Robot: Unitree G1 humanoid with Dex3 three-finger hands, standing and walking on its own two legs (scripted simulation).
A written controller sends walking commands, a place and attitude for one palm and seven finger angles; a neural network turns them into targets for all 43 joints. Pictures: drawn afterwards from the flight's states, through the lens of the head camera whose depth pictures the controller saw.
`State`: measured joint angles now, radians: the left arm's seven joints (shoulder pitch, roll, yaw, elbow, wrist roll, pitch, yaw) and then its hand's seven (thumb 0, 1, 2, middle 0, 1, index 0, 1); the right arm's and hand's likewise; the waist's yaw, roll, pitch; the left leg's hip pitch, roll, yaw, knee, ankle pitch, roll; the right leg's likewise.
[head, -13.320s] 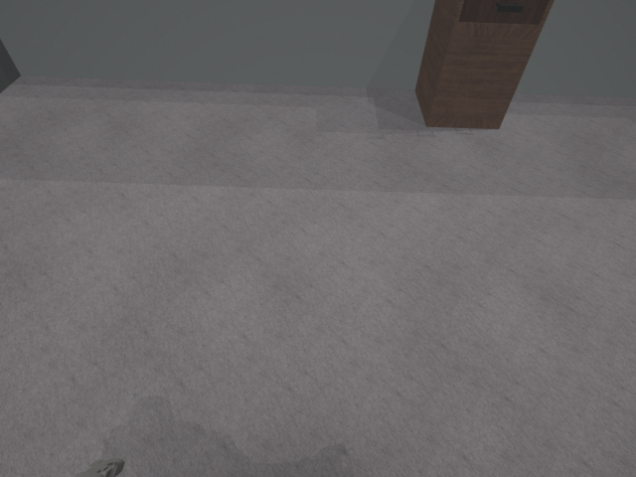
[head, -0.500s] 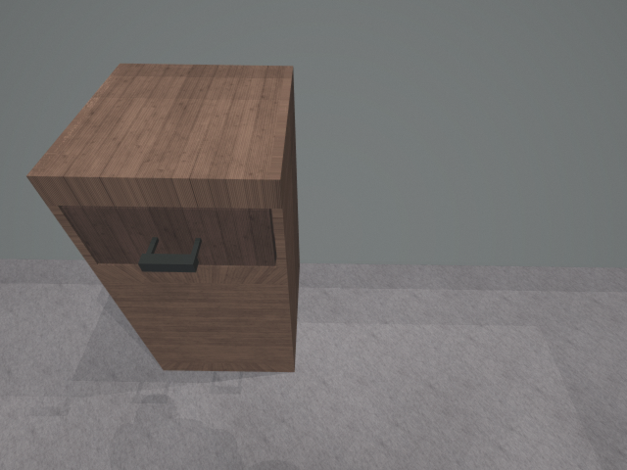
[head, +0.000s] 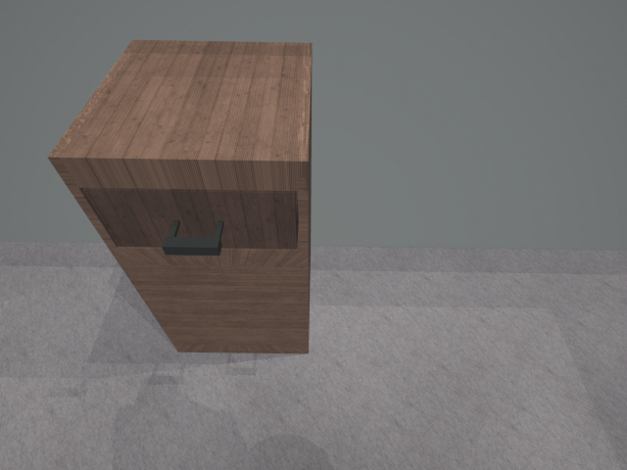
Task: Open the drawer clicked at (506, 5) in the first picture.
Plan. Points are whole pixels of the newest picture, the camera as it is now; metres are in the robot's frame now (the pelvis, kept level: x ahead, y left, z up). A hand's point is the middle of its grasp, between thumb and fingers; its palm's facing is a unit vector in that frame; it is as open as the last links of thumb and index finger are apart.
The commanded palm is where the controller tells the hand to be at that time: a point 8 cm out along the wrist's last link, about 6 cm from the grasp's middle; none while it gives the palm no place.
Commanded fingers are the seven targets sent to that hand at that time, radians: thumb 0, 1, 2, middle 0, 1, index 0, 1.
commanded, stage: come to a stop and stand still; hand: left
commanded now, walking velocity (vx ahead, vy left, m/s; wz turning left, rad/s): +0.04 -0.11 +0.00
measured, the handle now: (195, 236) +0.53 +0.27 -0.10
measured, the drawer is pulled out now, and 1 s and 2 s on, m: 0.00 0.00 0.00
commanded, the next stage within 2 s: look again from close up in 1.36 s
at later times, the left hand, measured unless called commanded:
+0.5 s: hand out of the picture +0.05 +0.15 -0.17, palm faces -0.01 -0.97 -0.23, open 7.3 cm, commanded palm none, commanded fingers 0.00 0.90 0.90 -0.20 -0.30 -0.20 -0.30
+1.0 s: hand out of the picture +0.01 +0.10 -0.17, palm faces +0.03 -0.99 -0.16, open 7.4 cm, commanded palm none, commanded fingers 0.00 0.90 0.90 -0.20 -0.30 -0.20 -0.30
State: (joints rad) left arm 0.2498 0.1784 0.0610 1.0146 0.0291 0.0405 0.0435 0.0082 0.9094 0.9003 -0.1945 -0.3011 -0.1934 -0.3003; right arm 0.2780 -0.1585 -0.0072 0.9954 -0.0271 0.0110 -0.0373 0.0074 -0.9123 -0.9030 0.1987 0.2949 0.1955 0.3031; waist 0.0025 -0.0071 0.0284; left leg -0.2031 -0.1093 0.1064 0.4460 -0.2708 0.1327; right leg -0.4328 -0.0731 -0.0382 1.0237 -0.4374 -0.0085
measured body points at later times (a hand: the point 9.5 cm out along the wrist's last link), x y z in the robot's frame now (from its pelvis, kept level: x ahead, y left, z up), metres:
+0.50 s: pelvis +0.02 -0.02 +0.00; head +0.02 -0.04 +0.45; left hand +0.05 +0.20 -0.15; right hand +0.01 -0.24 -0.17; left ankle -0.02 +0.04 -0.73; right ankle -0.01 -0.13 -0.73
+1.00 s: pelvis +0.03 -0.05 +0.00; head +0.04 -0.05 +0.45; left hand +0.01 +0.15 -0.16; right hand +0.02 -0.26 -0.16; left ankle -0.02 +0.04 -0.73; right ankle -0.01 -0.13 -0.73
